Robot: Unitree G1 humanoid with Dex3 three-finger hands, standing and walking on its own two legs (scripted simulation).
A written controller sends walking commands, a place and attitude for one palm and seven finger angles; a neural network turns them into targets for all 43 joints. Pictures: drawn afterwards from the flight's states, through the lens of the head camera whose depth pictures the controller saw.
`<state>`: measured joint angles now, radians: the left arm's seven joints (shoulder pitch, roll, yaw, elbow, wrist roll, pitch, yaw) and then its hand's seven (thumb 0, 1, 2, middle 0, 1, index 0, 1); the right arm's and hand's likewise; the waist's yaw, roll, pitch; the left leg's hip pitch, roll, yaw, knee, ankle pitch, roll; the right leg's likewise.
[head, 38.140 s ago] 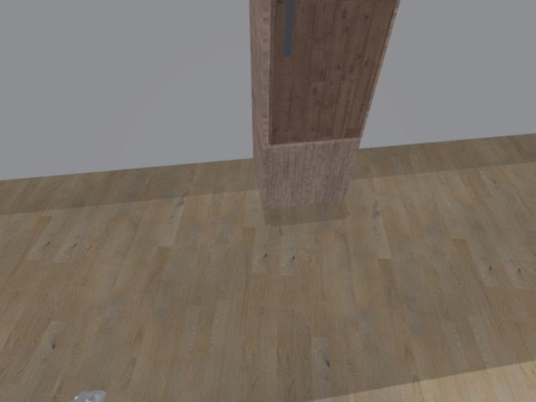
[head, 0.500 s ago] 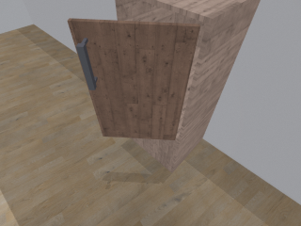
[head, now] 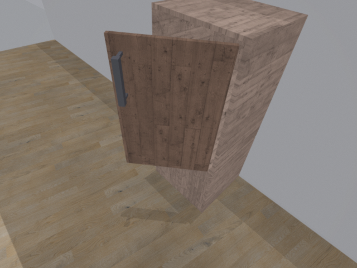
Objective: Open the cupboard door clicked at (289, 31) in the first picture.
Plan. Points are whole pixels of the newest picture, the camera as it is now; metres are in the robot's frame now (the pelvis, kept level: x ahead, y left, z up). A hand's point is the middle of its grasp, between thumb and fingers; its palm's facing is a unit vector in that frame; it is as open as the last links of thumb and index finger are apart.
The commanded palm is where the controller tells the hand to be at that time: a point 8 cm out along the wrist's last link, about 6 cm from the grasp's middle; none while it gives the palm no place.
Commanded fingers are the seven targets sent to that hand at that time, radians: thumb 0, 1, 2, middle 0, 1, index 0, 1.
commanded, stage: come to a stop and stand still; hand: left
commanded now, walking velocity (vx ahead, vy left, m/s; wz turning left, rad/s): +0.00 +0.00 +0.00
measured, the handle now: (121, 79) +0.62 +0.22 +0.12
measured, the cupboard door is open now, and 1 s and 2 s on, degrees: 40 40 40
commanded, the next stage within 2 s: look again from close up in 0.68 s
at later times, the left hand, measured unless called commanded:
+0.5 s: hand out of the picture -0.06 +0.17 -0.18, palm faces +0.07 -0.99 -0.10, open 7.3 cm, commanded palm none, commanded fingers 0.00 0.90 0.90 -0.20 -0.30 -0.20 -0.30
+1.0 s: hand out of the picture -0.04 +0.19 -0.18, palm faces +0.03 -0.99 -0.15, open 7.3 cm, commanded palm none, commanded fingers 0.00 0.90 0.90 -0.20 -0.30 -0.20 -0.30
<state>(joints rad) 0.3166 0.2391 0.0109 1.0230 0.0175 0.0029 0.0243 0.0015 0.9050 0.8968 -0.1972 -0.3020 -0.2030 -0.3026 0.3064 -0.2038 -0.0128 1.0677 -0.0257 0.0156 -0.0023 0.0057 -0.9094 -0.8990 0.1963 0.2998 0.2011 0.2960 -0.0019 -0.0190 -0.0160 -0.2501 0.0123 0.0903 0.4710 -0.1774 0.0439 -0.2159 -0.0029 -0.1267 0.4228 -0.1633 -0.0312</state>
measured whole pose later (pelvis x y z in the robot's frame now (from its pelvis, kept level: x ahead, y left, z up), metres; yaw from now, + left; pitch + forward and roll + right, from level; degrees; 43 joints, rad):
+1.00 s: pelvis +0.01 +0.04 +0.00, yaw -1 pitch -1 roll -1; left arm 0.42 0.11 0.01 1.09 0.03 -0.01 0.04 0.00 0.91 0.90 -0.19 -0.30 -0.20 -0.30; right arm 0.31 -0.13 -0.02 1.11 -0.01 0.01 -0.02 0.01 -0.91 -0.90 0.20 0.30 0.20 0.30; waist 0.01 -0.01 0.00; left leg -0.23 -0.05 0.14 0.40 -0.16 0.10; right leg -0.24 -0.06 -0.06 0.42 -0.15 0.03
